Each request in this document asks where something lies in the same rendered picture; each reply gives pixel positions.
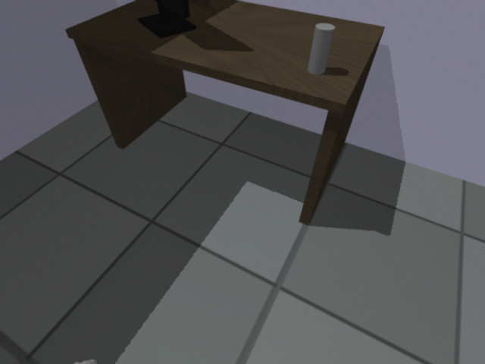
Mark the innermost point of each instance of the desk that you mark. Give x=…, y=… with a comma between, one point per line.
x=138, y=77

